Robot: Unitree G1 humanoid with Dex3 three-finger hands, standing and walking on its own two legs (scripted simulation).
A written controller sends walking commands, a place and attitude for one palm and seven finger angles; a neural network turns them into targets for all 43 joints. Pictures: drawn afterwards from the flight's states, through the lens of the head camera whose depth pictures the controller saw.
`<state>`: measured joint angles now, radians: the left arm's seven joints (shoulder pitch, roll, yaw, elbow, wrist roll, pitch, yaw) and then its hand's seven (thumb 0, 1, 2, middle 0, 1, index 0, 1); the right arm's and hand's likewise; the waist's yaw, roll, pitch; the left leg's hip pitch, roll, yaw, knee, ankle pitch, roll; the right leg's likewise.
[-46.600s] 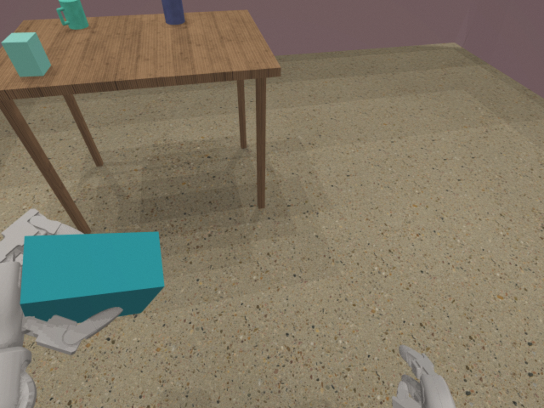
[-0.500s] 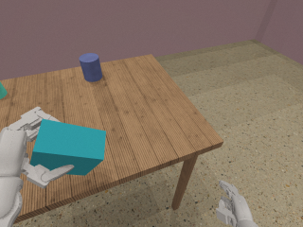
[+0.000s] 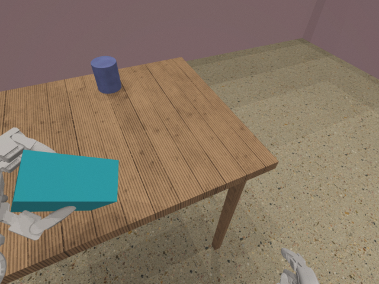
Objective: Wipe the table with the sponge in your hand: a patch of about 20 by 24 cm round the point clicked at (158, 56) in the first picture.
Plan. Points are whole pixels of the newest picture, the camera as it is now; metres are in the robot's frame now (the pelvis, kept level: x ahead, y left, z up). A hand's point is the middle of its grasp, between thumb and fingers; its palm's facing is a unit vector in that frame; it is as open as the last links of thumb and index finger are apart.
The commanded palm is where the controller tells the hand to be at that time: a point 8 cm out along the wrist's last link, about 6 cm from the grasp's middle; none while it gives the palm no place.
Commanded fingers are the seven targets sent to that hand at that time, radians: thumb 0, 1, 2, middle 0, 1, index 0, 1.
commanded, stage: step back with the hand held close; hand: left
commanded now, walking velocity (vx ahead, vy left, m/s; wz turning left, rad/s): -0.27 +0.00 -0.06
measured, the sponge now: (78, 186) +0.23 +0.20 +0.16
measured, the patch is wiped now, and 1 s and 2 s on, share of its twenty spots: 1.00 1.00 1.00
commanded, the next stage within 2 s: stop stepping back and stand still in 0.98 s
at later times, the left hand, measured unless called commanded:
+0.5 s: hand (44, 209) +0.17 +0.21 +0.20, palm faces +0.34 -0.85 -0.41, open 10.4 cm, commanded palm +0.11 +0.26 +0.21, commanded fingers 0.00 0.10 1.30 -1.20 -1.60 -1.20 -1.60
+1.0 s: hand out of the picture +0.02 +0.17 +0.20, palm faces +0.34 -0.83 -0.44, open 10.4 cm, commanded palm -0.02 +0.21 +0.21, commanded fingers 0.00 0.10 1.30 -1.20 -1.60 -1.20 -1.60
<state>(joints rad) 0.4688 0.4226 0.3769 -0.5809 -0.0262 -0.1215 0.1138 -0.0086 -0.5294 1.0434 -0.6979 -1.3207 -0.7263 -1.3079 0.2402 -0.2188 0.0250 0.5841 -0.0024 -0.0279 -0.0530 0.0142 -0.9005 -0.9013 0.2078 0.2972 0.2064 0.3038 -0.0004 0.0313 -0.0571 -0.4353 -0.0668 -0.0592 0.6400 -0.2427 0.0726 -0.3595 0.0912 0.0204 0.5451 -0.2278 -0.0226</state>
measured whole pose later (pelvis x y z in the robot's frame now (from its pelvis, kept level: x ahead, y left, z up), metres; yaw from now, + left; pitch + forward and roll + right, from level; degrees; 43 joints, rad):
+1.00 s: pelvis -0.20 -0.06 +0.00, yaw -3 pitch +1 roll -1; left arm 0.50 0.43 0.37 -0.64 -0.04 -0.12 0.14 -0.01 -0.54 1.05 -0.70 -1.32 -0.73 -1.31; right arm 0.24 -0.19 0.02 0.60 0.00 -0.12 -0.05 0.01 -0.90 -0.90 0.21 0.30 0.21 0.30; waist 0.00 0.01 -0.03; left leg -0.45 0.03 -0.04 0.54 -0.11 -0.01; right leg -0.33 0.05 0.02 0.64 -0.33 0.00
